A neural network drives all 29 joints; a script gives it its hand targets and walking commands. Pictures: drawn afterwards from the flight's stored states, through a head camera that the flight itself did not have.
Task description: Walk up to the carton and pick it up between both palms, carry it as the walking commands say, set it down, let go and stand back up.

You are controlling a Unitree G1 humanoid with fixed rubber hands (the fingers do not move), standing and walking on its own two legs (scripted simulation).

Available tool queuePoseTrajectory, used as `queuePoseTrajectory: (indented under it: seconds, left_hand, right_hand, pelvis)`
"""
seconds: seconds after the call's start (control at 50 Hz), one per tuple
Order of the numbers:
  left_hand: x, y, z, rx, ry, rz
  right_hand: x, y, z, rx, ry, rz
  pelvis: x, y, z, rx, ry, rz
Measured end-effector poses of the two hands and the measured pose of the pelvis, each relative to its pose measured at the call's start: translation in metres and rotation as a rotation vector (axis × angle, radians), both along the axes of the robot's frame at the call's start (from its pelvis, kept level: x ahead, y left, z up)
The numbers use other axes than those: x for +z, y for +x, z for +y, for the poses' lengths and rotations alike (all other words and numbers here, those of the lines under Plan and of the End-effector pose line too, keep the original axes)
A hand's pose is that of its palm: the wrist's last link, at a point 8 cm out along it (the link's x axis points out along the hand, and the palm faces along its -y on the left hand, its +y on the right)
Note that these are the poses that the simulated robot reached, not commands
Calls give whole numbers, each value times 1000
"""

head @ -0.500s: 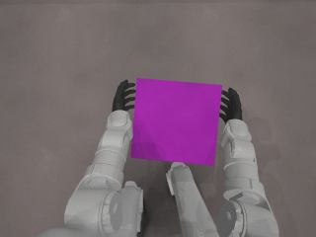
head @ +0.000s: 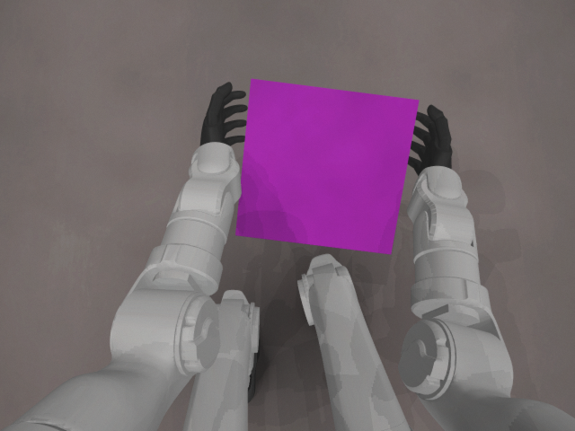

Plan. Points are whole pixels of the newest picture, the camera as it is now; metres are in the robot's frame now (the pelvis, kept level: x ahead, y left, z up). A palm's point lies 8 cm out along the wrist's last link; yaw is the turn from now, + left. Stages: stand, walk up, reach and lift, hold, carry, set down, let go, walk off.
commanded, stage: set down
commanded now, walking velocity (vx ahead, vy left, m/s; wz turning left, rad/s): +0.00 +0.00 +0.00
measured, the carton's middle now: (316, 167) +0.44 -0.14 -0.20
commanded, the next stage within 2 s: none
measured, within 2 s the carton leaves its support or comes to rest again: neither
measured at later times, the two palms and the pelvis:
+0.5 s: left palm (230, 147) +0.50 -0.01 -0.17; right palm (414, 166) +0.40 -0.29 -0.18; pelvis -0.02 +0.00 -0.06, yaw +1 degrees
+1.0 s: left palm (238, 157) +0.51 -0.01 -0.27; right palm (398, 171) +0.42 -0.29 -0.27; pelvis -0.02 +0.00 -0.12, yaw +3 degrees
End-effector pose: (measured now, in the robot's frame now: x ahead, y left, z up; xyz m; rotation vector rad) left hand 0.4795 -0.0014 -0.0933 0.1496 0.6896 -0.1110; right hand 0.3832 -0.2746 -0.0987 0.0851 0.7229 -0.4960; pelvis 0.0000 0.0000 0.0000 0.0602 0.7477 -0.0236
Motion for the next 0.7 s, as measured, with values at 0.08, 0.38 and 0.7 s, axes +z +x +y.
queuePoseTrajectory:
  seconds: [0.08, 0.38, 0.7]
  left_hand:
    - [-12, 3, -2, -5, 6, 2]
    - [-60, 15, -7, -18, 15, 16]
    - [-118, 27, -10, -24, 23, 33]
  right_hand:
    - [-13, 3, -2, 3, -2, 6]
    - [-60, 15, -9, 18, -10, 25]
    - [-115, 28, -13, 45, -12, 43]
  pelvis:
    - [-11, -5, 1, 4, 1, 3]
    - [-48, -17, 3, 19, -3, 32]
    - [-82, -22, 0, 34, -6, 68]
